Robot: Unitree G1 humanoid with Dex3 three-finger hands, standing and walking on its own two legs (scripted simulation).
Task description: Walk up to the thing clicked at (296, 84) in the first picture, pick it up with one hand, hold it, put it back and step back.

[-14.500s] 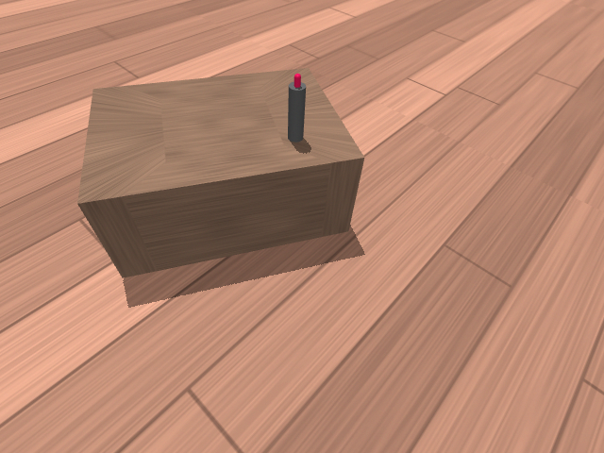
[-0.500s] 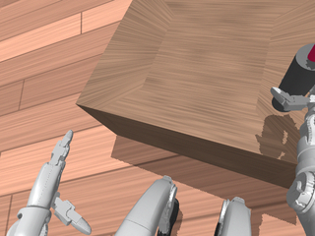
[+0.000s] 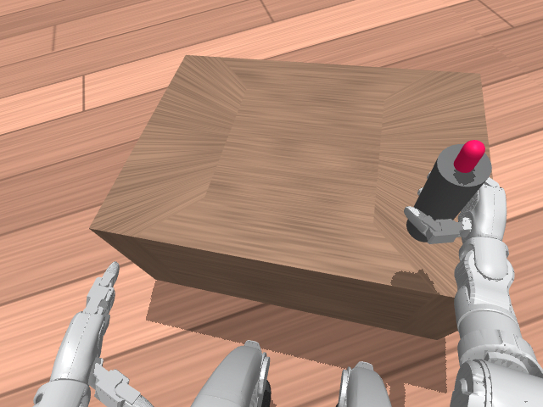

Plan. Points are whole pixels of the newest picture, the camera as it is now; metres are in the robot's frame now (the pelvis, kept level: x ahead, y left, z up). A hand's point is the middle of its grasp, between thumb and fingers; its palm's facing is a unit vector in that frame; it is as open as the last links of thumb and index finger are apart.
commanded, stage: lift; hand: right
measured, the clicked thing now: (444, 195) +0.43 -0.17 +0.04
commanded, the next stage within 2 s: hold in 1.02 s
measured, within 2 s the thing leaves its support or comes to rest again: neither
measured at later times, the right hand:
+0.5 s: hand (449, 224) +0.37 -0.17 +0.06, palm faces +0.09 +1.00 +0.00, open 8.7 cm
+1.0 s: hand (459, 223) +0.36 -0.17 +0.09, palm faces +0.10 +0.99 +0.00, open 8.7 cm
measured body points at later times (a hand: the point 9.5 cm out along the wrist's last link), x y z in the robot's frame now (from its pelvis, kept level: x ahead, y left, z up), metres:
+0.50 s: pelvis +0.00 +0.00 +0.04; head +0.07 -0.02 +0.48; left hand +0.16 +0.27 +0.02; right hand +0.36 -0.22 +0.07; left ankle +0.04 +0.13 -0.63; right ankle +0.03 -0.12 -0.63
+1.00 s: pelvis +0.02 +0.00 +0.05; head +0.07 -0.01 +0.50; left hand +0.18 +0.26 +0.03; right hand +0.35 -0.22 +0.09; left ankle +0.04 +0.13 -0.63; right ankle +0.03 -0.12 -0.63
